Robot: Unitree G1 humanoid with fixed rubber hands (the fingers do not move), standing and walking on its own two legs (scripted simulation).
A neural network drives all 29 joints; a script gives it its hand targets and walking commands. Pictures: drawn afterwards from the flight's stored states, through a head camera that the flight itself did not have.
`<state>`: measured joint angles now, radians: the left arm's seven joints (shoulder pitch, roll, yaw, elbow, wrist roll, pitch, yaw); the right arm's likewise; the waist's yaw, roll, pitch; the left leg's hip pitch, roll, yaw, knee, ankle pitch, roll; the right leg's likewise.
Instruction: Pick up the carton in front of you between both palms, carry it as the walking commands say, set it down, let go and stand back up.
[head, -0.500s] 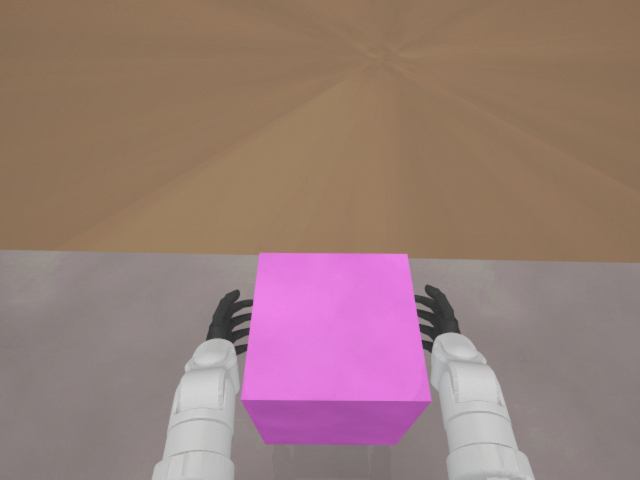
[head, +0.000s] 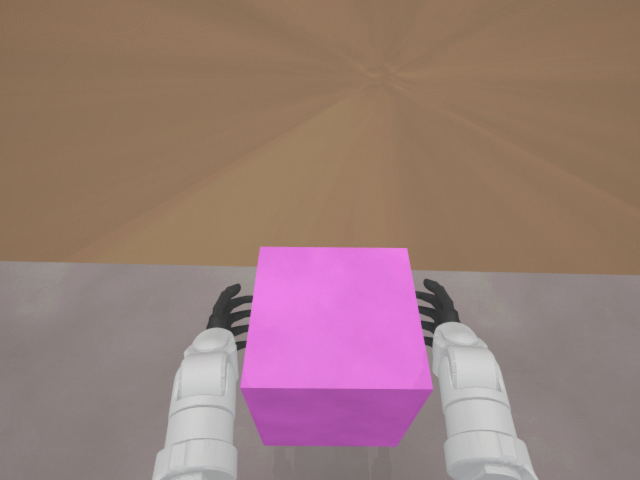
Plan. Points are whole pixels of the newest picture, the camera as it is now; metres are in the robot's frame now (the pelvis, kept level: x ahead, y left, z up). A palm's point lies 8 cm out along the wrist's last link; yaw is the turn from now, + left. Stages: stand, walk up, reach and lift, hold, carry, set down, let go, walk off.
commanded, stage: reach and lift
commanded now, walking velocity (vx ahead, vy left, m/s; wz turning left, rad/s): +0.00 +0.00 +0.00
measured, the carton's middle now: (331, 351) +0.32 +0.00 -0.05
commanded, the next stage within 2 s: hold in 0.62 s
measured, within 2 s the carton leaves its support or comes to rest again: neither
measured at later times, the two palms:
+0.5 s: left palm (220, 331) +0.30 +0.15 +0.04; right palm (446, 325) +0.31 -0.15 +0.04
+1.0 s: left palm (217, 330) +0.29 +0.15 +0.05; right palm (452, 325) +0.29 -0.15 +0.05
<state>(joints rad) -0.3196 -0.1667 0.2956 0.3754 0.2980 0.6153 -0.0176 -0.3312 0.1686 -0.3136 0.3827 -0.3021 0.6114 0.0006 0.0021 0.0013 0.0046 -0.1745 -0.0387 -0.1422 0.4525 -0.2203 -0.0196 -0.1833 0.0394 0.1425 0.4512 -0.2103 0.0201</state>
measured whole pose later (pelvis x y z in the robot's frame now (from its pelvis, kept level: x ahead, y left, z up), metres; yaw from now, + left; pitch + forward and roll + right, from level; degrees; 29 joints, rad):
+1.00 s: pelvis +0.01 +0.00 +0.01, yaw +0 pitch -7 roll +0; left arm -0.28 -0.16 0.23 0.25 0.28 0.77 -0.01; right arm -0.29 0.16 -0.25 0.25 -0.29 0.76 0.00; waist 0.00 0.00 0.02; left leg -0.05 -0.03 -0.13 0.37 -0.20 -0.02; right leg -0.05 0.03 0.14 0.37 -0.18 0.02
